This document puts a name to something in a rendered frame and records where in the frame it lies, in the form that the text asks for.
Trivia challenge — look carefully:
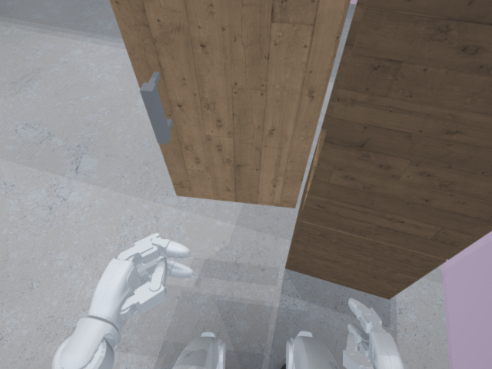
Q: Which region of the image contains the left robot thigh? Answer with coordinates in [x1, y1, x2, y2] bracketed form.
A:
[172, 337, 226, 369]

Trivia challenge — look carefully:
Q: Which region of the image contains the right robot thigh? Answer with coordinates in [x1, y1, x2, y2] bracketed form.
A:
[286, 336, 339, 369]

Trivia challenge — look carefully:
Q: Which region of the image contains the right robot hand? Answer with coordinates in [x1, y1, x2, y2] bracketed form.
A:
[343, 298, 404, 369]

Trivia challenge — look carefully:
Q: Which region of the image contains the handle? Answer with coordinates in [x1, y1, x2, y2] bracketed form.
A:
[140, 71, 173, 144]

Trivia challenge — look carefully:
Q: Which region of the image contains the left robot hand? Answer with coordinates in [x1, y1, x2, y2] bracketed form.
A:
[88, 233, 194, 331]

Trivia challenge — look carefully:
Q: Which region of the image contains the robot thigh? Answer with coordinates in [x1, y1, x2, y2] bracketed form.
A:
[172, 337, 226, 369]
[286, 336, 339, 369]

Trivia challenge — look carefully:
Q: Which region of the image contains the left robot forearm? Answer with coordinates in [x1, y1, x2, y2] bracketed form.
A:
[52, 316, 121, 369]

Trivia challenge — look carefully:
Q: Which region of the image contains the cupboard door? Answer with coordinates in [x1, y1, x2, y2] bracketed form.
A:
[110, 0, 351, 208]

